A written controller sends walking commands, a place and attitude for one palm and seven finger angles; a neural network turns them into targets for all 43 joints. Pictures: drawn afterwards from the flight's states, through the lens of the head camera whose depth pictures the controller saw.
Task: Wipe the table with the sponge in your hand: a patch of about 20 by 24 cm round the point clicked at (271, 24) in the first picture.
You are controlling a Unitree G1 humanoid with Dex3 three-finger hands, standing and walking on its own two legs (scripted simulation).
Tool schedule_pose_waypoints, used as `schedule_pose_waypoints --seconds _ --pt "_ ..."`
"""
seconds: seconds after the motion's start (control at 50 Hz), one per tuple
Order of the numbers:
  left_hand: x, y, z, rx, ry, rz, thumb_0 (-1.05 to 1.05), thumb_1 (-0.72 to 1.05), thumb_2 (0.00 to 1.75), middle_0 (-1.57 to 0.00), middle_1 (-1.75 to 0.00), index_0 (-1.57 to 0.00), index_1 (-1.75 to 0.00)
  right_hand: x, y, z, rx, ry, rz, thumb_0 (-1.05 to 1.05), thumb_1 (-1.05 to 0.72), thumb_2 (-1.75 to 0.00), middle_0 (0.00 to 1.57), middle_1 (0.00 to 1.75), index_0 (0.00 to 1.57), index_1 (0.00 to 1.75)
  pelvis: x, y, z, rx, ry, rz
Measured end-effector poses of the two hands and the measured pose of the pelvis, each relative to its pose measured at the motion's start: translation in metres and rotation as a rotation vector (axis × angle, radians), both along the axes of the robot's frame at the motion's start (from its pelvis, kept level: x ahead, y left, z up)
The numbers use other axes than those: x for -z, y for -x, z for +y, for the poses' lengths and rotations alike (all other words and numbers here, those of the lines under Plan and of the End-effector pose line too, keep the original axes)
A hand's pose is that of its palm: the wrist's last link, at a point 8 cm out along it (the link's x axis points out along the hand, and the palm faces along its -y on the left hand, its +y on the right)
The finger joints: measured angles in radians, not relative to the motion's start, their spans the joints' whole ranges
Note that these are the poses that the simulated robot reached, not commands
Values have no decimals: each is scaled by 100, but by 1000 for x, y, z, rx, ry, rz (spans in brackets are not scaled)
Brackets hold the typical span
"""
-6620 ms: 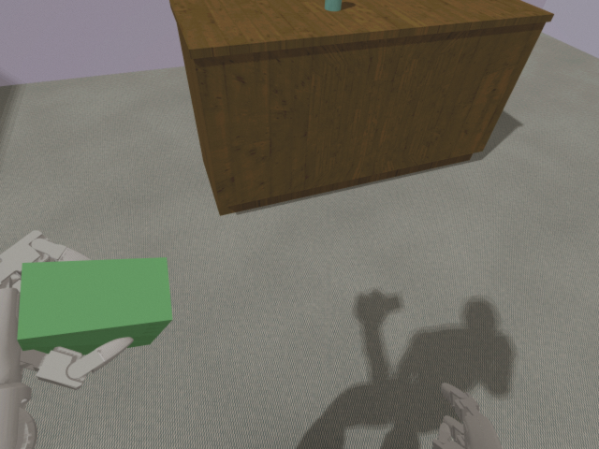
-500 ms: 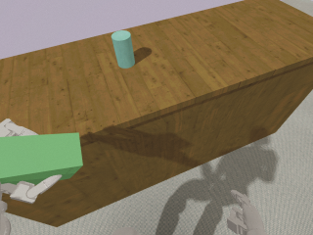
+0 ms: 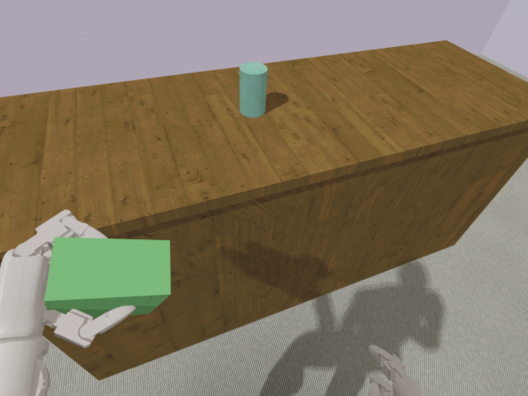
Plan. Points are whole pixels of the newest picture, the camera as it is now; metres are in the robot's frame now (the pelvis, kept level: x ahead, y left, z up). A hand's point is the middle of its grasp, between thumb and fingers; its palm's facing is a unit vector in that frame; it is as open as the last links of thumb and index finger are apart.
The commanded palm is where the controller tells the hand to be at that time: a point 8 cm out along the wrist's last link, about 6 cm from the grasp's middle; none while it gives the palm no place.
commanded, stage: come to a stop and stand still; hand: left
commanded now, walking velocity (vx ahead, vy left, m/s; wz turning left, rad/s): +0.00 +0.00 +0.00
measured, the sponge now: (125, 280) +0.22 +0.19 +0.12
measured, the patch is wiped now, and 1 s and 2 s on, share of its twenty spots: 0.00 0.00 0.00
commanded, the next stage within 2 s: look again from close up in 1.90 s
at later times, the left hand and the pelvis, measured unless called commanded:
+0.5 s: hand out of the picture +0.17 +0.30 +0.16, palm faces +0.41 -0.85 -0.32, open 10.0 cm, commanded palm +0.11 +0.32 +0.19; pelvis -0.05 +0.04 +0.01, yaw +0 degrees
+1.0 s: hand out of the picture +0.17 +0.34 +0.19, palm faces +0.39 -0.85 -0.36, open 10.0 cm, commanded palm +0.12 +0.38 +0.19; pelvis -0.04 +0.10 +0.01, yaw +0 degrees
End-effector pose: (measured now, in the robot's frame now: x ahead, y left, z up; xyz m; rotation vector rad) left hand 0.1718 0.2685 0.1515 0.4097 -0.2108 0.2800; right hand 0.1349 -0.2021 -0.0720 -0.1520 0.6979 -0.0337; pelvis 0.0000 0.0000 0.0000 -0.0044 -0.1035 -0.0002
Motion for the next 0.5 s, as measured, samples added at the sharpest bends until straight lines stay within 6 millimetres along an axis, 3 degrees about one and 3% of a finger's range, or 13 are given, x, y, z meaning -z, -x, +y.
schedule_pose_waypoints --seconds 0.06,0.12,0.22,0.32,0.42,0.5 --pt "-10 12 24 -71 -35 -47 -1 -49 99 -75 -133 -76 -134 -1 9 13 -34 1 9 2 -90 -90 20 30 20 30 0 9 0 -14 9 -12" --pt "-32 22 48 -170 -63 -138 -1 -49 99 -75 -133 -76 -134 -2 9 18 -72 -1 -11 2 -90 -90 20 30 20 30 0 16 2 -24 13 -8" --pt "-62 36 51 -191 -60 -250 -1 -49 99 -75 -133 -76 -134 -11 0 18 -113 19 -59 2 -90 -90 20 30 20 30 -6 28 10 -39 32 -7" --pt "-45 38 40 -73 -21 -207 -1 -49 99 -75 -133 -76 -134 -26 -6 10 -69 86 -119 2 -90 -90 20 30 20 30 -3 37 22 -1 44 34" --pt "-17 33 55 -42 10 -108 -1 -49 99 -75 -133 -76 -134 -34 9 10 15 123 -123 1 -91 -90 20 30 20 30 -2 48 34 14 32 16" --pt "-24 40 67 -82 12 -75 -1 -49 99 -75 -133 -76 -134 -37 30 18 32 110 -77 1 -91 -90 20 30 19 30 -13 48 40 9 33 28"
